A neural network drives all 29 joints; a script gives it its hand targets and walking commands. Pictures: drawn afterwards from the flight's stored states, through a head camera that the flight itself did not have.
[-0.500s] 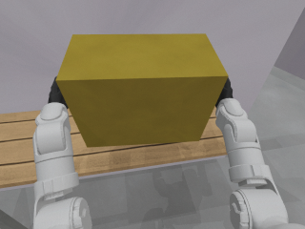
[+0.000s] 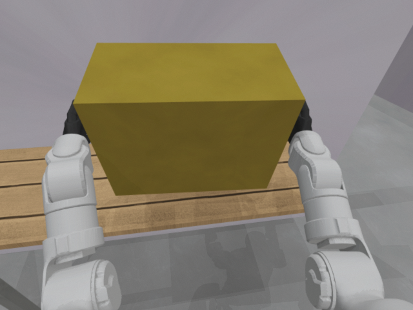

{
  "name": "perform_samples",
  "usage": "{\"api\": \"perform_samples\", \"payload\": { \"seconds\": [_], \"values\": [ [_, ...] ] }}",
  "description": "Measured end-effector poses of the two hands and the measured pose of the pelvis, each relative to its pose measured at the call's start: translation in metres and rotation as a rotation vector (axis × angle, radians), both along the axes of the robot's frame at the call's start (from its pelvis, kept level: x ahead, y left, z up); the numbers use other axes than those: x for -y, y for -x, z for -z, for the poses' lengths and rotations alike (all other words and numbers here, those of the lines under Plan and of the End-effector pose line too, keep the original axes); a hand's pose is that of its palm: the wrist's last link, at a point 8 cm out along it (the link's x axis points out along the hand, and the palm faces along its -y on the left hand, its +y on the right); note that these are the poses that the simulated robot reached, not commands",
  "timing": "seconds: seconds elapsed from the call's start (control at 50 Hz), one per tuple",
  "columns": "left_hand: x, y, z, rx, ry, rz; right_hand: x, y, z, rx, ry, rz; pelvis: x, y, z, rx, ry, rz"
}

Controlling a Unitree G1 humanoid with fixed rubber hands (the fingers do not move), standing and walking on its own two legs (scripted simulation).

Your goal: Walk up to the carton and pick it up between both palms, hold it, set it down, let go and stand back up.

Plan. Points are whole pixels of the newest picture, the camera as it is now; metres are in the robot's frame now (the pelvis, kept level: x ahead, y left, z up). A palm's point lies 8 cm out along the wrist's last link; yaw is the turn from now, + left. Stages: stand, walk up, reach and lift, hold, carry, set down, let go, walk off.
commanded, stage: hold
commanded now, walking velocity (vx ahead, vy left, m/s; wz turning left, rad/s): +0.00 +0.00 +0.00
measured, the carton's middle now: (191, 123) +0.39 +0.01 +0.19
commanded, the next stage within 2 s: none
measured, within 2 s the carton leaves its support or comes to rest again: neither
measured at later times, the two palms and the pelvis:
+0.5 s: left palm (84, 138) +0.36 +0.20 +0.19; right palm (304, 132) +0.35 -0.20 +0.19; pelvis +0.00 +0.00 +0.00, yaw -1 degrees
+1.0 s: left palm (81, 138) +0.36 +0.20 +0.19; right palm (300, 133) +0.35 -0.20 +0.19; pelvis +0.00 +0.00 +0.00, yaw +0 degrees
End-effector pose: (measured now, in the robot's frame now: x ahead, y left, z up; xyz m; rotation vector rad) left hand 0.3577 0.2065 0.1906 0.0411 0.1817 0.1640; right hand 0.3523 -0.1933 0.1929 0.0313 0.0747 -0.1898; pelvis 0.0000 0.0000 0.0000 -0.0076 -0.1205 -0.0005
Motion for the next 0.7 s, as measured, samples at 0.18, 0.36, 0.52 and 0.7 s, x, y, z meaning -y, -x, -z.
{"api": "perform_samples", "payload": {
  "seconds": [0.18,0.36,0.52,0.7],
  "values": [
    [0.006,-0.004,0.006,-0.017,-0.007,0.014,0.006,0.001,0.007,-0.015,0.001,0.01,-0.004,-0.004,0.0,0.003,0.003,0.009],
    [0.012,-0.002,0.004,-0.004,-0.008,0.014,0.012,0.003,0.004,0.001,-0.002,0.011,-0.002,-0.006,0.0,0.001,0.002,0.014],
    [0.01,0.002,0.002,-0.003,-0.001,0.003,0.01,0.004,0.0,0.005,-0.003,0.003,0.003,-0.003,0.0,0.006,0.0,0.011],
    [0.005,0.003,0.002,-0.006,0.004,-0.002,0.005,0.003,-0.001,0.002,-0.004,0.001,0.005,0.0,0.0,-0.004,-0.003,0.004]
  ]
}}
